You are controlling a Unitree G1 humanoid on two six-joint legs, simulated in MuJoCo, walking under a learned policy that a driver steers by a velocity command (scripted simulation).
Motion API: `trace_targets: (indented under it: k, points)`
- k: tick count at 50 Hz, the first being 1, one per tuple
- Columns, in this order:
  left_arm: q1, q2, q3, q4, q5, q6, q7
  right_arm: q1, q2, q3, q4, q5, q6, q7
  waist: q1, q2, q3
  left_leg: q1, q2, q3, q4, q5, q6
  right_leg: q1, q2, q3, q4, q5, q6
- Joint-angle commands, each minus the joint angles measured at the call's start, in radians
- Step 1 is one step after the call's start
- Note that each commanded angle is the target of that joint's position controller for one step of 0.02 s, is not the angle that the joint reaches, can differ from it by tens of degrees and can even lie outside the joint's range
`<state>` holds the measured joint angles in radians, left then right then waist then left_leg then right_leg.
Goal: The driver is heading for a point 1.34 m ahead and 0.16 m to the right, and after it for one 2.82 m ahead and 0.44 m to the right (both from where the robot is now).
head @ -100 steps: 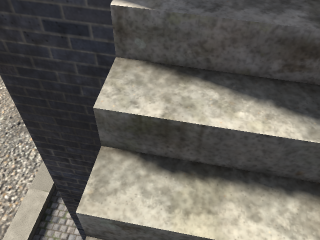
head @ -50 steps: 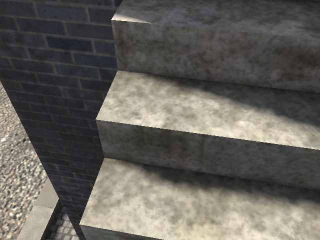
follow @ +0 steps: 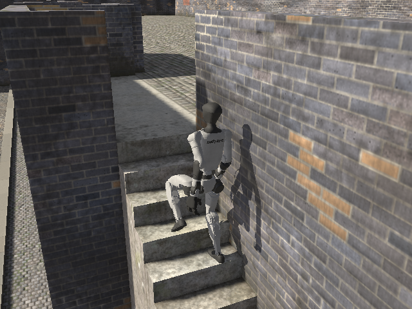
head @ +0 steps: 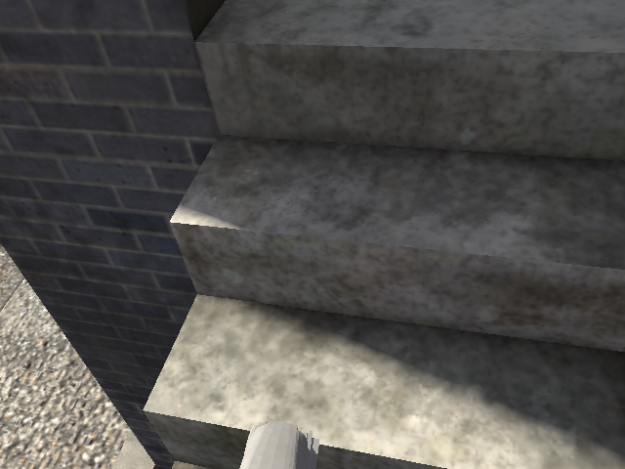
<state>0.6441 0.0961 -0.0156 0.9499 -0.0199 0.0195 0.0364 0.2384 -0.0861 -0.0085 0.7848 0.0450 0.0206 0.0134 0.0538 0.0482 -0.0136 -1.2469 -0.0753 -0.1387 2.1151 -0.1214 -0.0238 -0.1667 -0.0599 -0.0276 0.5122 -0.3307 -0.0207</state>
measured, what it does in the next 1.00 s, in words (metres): climbs: left foot 0.19 m higher, then right foot 0.20 m higher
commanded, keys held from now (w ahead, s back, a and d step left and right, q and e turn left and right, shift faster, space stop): w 1.00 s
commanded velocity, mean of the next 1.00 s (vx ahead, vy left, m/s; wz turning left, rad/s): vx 0.45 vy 0.01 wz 0.00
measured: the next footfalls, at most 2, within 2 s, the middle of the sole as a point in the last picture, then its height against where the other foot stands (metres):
left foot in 0.28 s outside the picture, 0.19 m higher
right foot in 0.80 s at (385, 384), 0.20 m higher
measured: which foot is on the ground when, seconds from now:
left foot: up 0.00-0.26, down 0.28-0.82, up 0.84-1.00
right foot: down 0.00-0.32, up 0.34-0.78, down 0.80-1.00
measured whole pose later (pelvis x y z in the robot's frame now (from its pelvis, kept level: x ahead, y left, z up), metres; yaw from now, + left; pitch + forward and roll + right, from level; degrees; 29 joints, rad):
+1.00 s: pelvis +0.49 +0.07 +0.34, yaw +0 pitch +0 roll -1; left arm 0.38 0.21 -0.02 1.11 0.06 -0.03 -0.06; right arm 0.20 -0.21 0.02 0.87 0.04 -0.12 0.01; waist 0.01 0.01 -0.12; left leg -0.74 -0.12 -0.19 1.94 -0.03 0.12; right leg -0.42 0.03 -0.10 0.87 -0.46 -0.07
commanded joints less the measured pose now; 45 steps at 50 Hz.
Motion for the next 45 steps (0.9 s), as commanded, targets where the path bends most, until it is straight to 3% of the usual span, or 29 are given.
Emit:
trace_targets:
  k: [1, 2, 6, 7, 10, 11, 12, 14, 15, 16, 17, 18, 19, 21, 23, 26, 28, 29, 32, 33, 35, 37, 38, 39, 40, 41, 42, 43, 45]
  points:
    - [0.080, 0.136, 0.033, -0.042, -0.006, -0.010, 0.021, -0.068, 0.035, 0.027, -0.102, 0.006, -0.017, 0.006, -0.011, -0.136, 0.159, -0.273, 0.077, -0.027, 0.038, 0.013, -0.029, 0.086, -0.224, 0.235, -0.290, -0.105, -0.147]
    - [0.109, 0.075, 0.015, -0.041, -0.003, -0.021, 0.024, -0.113, 0.030, 0.027, -0.126, -0.001, -0.023, 0.004, 0.003, -0.169, 0.163, -0.281, 0.093, 0.038, 0.024, -0.010, -0.045, 0.093, -0.213, 0.226, -0.306, -0.135, -0.182]
    - [0.134, 0.084, 0.022, -0.054, -0.018, -0.014, 0.046, -0.282, 0.085, 0.080, -0.281, 0.012, -0.033, 0.015, 0.016, -0.153, 0.193, -0.512, 0.235, 0.072, 0.044, -0.093, -0.063, 0.251, -0.274, 0.273, -0.362, -0.088, -0.192]
    - [0.101, 0.099, 0.032, -0.045, -0.010, -0.016, 0.048, -0.297, 0.074, 0.081, -0.295, 0.008, -0.027, 0.020, 0.011, -0.165, 0.166, -0.464, 0.266, 0.105, 0.021, -0.089, -0.067, 0.253, -0.274, 0.240, -0.388, -0.038, -0.209]
    - [0.133, 0.111, 0.051, -0.026, -0.052, 0.007, 0.058, -0.548, 0.095, 0.118, -0.441, -0.001, -0.055, 0.039, 0.069, -0.178, 0.170, -0.047, 0.279, 0.263, -0.531, -0.321, -0.009, 0.205, -0.255, 0.136, -0.601, 0.327, -0.231]
    - [0.013, 0.103, 0.034, -0.038, -0.018, -0.002, 0.038, -0.452, 0.069, 0.101, -0.414, 0.011, -0.067, 0.051, -0.014, -0.212, 0.108, 0.349, 0.189, 0.374, -0.679, -0.293, 0.042, 0.061, -0.214, 0.018, -0.554, 0.876, -0.216]
    - [0.048, 0.185, 0.042, 0.009, 0.006, -0.028, 0.026, -0.388, 0.018, 0.069, -0.408, 0.013, -0.072, 0.040, -0.056, -0.308, -0.024, 0.636, 0.062, 0.456, -0.669, -0.328, 0.083, 0.059, -0.243, -0.006, -0.446, 1.655, -0.231]
    - [-0.020, 0.353, 0.070, 0.058, 0.029, -0.069, 0.009, -0.080, -0.153, -0.013, -0.360, 0.031, -0.071, 0.005, -0.290, -0.463, -0.220, 0.914, 0.023, 0.282, -0.987, -0.292, 0.167, 0.239, -0.277, 0.009, -0.195, 2.103, -0.214]
    - [-0.083, 0.351, 0.075, 0.060, 0.029, -0.097, 0.013, 0.104, -0.263, -0.057, -0.302, 0.006, -0.050, 0.001, -0.385, -0.415, -0.266, 1.132, 0.069, 0.033, -1.141, -0.182, 0.183, 0.118, -0.247, 0.088, 0.024, 1.864, -0.180]
    - [0.002, 0.177, 0.054, 0.055, 0.008, -0.120, -0.012, 0.258, -0.393, -0.100, -0.185, -0.053, -0.027, -0.017, -0.298, 0.083, -0.427, 1.434, 0.323, -0.627, -1.508, -0.325, 0.335, -0.263, -0.070, 0.147, 0.357, 1.318, -0.136]
    - [-0.094, 0.125, 0.055, 0.101, 0.039, -0.163, -0.065, 0.366, -0.420, -0.102, -0.115, -0.077, -0.013, -0.050, -0.298, 0.183, -0.490, 1.435, 0.457, -1.056, -1.898, -0.486, 0.343, -0.325, 0.141, 0.317, 0.889, 0.310, -0.101]
    - [-0.179, 0.061, 0.067, 0.057, 0.013, -0.189, -0.109, 0.318, -0.323, -0.070, -0.072, -0.064, -0.031, -0.057, -0.237, 0.115, -0.420, 1.310, 0.517, -1.045, -1.958, -0.506, 0.286, -0.451, 0.183, 0.492, 1.376, 0.171, -0.074]
    - [-0.309, 0.006, 0.041, -0.057, 0.018, -0.179, -0.127, 0.187, -0.193, -0.034, -0.034, -0.018, -0.045, -0.039, -0.144, 0.127, -0.210, 1.141, 0.472, -0.786, -1.871, -0.525, 0.213, -0.630, 0.128, 0.404, 1.579, 0.106, -0.094]
    - [-0.479, 0.006, 0.003, -0.226, 0.035, -0.148, -0.115, 0.000, -0.044, 0.009, 0.034, -0.026, -0.085, -0.013, -0.032, 0.087, 0.057, 0.892, 0.360, -0.283, -1.752, -0.399, 0.107, -0.805, 0.041, 0.259, 1.716, 0.013, -0.162]
    - [-0.376, -0.045, -0.034, -0.225, -0.007, -0.142, -0.130, -0.012, 0.019, 0.026, 0.079, -0.061, -0.086, 0.008, 0.042, 0.014, 0.059, 0.811, 0.313, 0.004, -1.694, -0.241, 0.056, -0.853, 0.068, 0.268, 1.756, 0.093, -0.192]
    - [-0.410, -0.065, -0.051, -0.234, -0.038, -0.099, -0.105, 0.054, -0.055, 0.031, 0.130, -0.082, -0.111, 0.017, 0.027, 0.004, 0.141, 0.748, 0.341, 0.123, -1.803, -0.212, 0.077, -1.071, 0.142, 0.192, 2.010, 0.151, -0.125]
    - [-0.468, -0.067, -0.066, -0.280, -0.026, -0.091, -0.081, 0.002, -0.095, 0.042, 0.129, -0.087, -0.112, 0.024, 0.060, 0.051, 0.160, 0.706, 0.309, 0.196, -1.816, -0.190, 0.030, -1.182, 0.141, 0.164, 1.992, 0.228, -0.100]
    - [-0.558, -0.015, -0.065, -0.324, -0.017, -0.093, -0.076, -0.020, -0.094, 0.051, 0.112, -0.071, -0.106, 0.033, 0.056, 0.048, 0.149, 0.639, 0.272, 0.254, -1.862, -0.173, 0.015, -1.132, 0.140, 0.106, 1.799, 0.303, -0.084]
    - [-0.883, -0.003, -0.109, -0.417, -0.003, -0.088, -0.075, 0.191, -0.163, 0.054, 0.175, -0.059, -0.116, -0.022, -0.094, 0.134, 0.100, 0.696, 0.338, 0.226, -2.150, -0.043, 0.148, -1.056, 0.098, -0.099, 1.500, 0.307, -0.064]
    - [-0.837, -0.021, -0.115, -0.386, -0.004, -0.088, -0.070, 0.296, -0.189, 0.047, 0.229, -0.072, -0.096, -0.027, -0.106, 0.092, 0.020, 0.969, 0.374, 0.187, -2.126, 0.008, 0.177, -1.132, 0.073, -0.121, 1.583, 0.279, -0.069]
    - [-0.809, 0.031, -0.108, -0.366, -0.011, -0.111, -0.103, 0.232, -0.205, 0.048, 0.245, -0.026, -0.083, -0.034, -0.051, 0.079, -0.005, 1.138, 0.360, 0.294, -2.111, 0.389, 0.160, -0.970, 0.035, -0.171, 1.238, 0.135, -0.112]
    - [-0.651, 0.076, -0.081, -0.308, 0.020, -0.125, -0.107, 0.186, -0.235, 0.055, 0.257, -0.027, -0.086, -0.051, 0.065, 0.167, -0.229, 1.158, 0.371, 0.348, -1.932, 1.684, 0.211, -0.506, 0.121, -0.230, 1.129, -0.008, -0.140]
    - [-0.497, 0.100, -0.080, -0.256, 0.030, -0.118, -0.103, 0.189, -0.340, 0.035, 0.270, -0.040, -0.079, -0.050, 0.137, 0.286, -0.279, 1.306, 0.395, 0.301, -1.808, 1.932, 0.228, -0.390, 0.116, -0.149, 0.873, -0.050, -0.119]
    - [-0.496, 0.134, -0.073, -0.243, 0.027, -0.108, -0.106, 0.189, -0.373, 0.018, 0.282, -0.027, -0.068, -0.046, 0.113, 0.333, -0.304, 1.424, 0.410, 0.259, -1.716, 1.903, 0.250, -0.349, 0.140, -0.131, 0.603, -0.078, -0.104]
    - [-0.502, 0.150, -0.053, -0.206, 0.057, -0.093, -0.113, 0.180, -0.344, 0.015, 0.271, -0.038, -0.066, -0.049, 0.112, 0.338, -0.299, 1.436, 0.377, 0.230, -1.584, 1.684, 0.243, -0.284, 0.129, 0.002, 0.433, -0.032, -0.103]
    - [-0.405, 0.257, -0.007, -0.135, 0.105, -0.072, -0.115, 0.210, -0.254, 0.021, 0.241, -0.078, -0.073, -0.046, 0.074, -0.024, -0.286, 1.219, 0.287, 0.219, -1.391, 1.296, 0.223, -0.138, -0.005, 0.307, 0.402, 0.336, -0.171]
    - [-0.292, 0.288, 0.020, -0.060, 0.106, -0.023, -0.085, 0.219, -0.114, 0.041, 0.238, -0.065, -0.092, -0.006, 0.060, -0.346, -0.286, 0.879, 0.113, 0.173, -1.050, 0.185, 0.155, 0.024, -0.150, 0.659, -0.013, 0.135, -0.317]
    - [-0.242, 0.267, 0.023, -0.007, 0.118, -0.021, -0.063, 0.097, -0.106, 0.030, 0.207, -0.008, -0.122, 0.029, 0.091, -0.244, -0.217, 0.759, -0.030, 0.000, -0.420, -0.037, 0.090, -0.134, -0.241, 0.900, -0.216, -0.154, -0.389]
    - [-0.357, 0.102, -0.011, 0.047, 0.080, -0.066, -0.105, -0.079, -0.027, 0.041, 0.083, 0.009, -0.155, 0.029, 0.000, -0.043, 0.077, 0.481, -0.016, -0.128, -0.074, -0.012, 0.146, -0.415, -0.223, 0.657, -0.082, -0.167, -0.274]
